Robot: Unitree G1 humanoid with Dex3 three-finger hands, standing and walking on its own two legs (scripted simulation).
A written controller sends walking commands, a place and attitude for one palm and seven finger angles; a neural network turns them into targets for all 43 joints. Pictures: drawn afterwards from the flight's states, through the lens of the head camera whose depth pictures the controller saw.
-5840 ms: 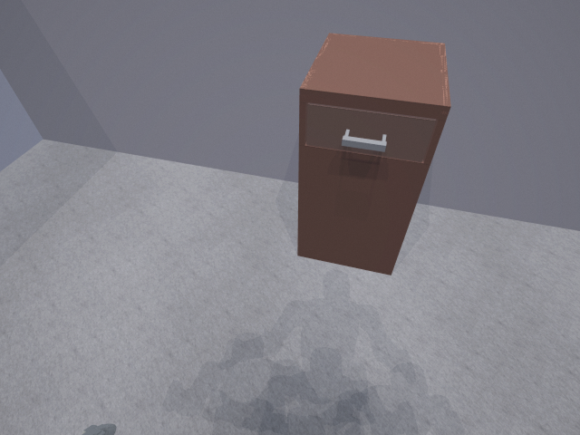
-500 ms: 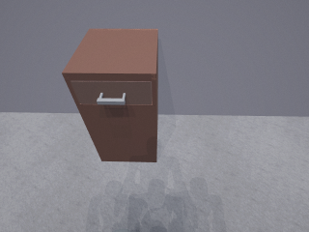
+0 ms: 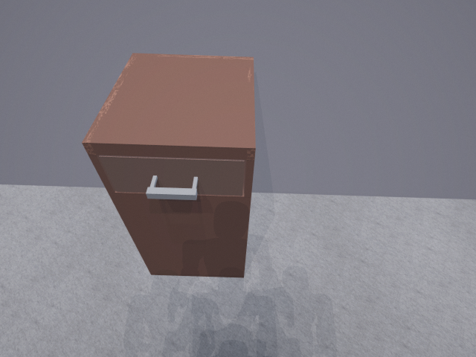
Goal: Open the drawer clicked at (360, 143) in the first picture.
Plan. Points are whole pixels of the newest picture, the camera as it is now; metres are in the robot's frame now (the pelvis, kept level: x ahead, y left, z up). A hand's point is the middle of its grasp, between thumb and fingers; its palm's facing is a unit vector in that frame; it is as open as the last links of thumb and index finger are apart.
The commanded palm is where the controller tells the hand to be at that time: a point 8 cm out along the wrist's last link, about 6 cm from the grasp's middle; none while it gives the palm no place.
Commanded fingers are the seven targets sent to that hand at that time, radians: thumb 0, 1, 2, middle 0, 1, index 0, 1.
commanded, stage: come to a stop and stand still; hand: left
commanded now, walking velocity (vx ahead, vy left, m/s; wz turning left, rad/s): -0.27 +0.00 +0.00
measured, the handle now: (173, 187) +0.52 +0.20 -0.10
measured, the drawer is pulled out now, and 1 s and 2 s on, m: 0.00 0.00 0.00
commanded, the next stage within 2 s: look again from close up in 1.22 s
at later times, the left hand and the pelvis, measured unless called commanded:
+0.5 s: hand out of the picture +0.05 +0.18 -0.16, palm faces +0.06 -0.97 -0.24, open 7.4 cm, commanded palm none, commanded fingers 0.00 0.90 0.90 -0.20 -0.30 -0.20 -0.30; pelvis -0.03 -0.01 +0.00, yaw +0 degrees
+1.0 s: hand out of the picture -0.07 +0.17 -0.17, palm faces +0.02 -0.98 -0.17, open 7.4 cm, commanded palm none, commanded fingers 0.00 0.90 0.90 -0.20 -0.30 -0.20 -0.30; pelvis -0.05 +0.01 +0.01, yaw -1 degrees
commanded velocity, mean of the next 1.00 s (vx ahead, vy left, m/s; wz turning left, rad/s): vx -0.04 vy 0.03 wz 0.00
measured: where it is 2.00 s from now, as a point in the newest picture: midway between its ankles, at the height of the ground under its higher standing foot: outside the picture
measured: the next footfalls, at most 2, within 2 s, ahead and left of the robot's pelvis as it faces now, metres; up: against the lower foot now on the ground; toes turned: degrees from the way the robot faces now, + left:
right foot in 0.08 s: +0.09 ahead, -0.12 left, +0.00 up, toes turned -6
left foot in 0.54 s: -0.03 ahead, +0.14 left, +0.00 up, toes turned +0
